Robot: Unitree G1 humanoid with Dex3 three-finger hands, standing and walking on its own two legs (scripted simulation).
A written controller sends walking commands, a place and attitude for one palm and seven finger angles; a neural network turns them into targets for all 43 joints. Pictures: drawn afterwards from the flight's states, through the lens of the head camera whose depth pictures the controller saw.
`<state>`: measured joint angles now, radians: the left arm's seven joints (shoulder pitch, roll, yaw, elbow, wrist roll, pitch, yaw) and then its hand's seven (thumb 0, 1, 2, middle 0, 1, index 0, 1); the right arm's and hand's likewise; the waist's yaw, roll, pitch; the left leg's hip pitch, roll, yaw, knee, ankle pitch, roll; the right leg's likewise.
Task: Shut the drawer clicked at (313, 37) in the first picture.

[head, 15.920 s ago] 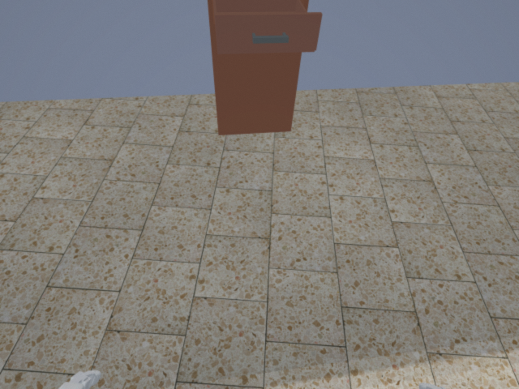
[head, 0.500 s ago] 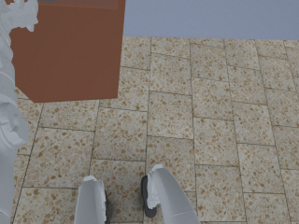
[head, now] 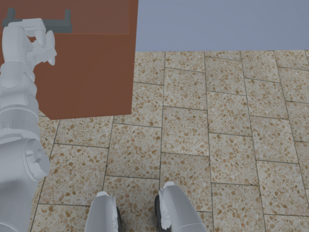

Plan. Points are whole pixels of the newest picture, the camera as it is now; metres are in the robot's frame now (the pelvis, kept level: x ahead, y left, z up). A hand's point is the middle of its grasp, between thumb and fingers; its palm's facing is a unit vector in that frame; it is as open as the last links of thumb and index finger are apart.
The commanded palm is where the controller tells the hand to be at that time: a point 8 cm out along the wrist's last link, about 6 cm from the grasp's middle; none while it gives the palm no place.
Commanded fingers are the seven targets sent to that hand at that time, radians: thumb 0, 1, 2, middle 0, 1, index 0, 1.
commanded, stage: draw the hand back to the body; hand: left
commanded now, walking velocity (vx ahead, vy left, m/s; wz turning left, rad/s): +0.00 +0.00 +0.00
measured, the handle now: (39, 19) +0.62 +0.21 +0.06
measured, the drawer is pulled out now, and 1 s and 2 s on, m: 0.00 0.00 0.00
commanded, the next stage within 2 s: step back with the hand held close in 1.36 s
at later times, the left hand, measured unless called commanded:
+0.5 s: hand (7, 92) +0.38 +0.20 +0.15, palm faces -0.01 -1.00 -0.04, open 3.3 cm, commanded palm +0.35 +0.25 +0.16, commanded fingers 0.00 0.90 0.90 -1.40 -1.60 -1.40 -1.60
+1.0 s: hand out of the picture +0.26 +0.22 +0.23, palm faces +0.37 -0.87 -0.32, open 3.3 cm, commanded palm +0.21 +0.26 +0.26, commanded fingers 0.00 0.90 0.90 -1.40 -1.60 -1.40 -1.60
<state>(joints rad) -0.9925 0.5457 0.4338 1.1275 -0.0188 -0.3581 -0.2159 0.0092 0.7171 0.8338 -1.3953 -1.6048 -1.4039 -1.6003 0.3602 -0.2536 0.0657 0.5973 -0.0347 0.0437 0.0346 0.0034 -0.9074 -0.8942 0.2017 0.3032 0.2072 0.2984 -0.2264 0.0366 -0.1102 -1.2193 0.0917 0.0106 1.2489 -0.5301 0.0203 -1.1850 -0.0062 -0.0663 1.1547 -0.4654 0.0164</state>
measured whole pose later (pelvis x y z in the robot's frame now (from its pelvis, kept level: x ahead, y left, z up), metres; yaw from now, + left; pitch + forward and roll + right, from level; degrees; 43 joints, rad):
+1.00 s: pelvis +0.05 -0.02 +0.11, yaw +3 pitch -3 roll +0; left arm 0.33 0.31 0.19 -0.24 -0.08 -0.04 0.10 0.02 0.89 0.90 -1.40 -1.60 -1.41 -1.60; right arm 0.19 -0.22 0.05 0.59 0.02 -0.04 -0.07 0.01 -0.91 -0.89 0.20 0.30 0.21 0.30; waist 0.04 0.06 -0.01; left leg -0.13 0.04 0.04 0.47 -0.29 -0.02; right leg -0.13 -0.02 -0.06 0.47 -0.28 0.00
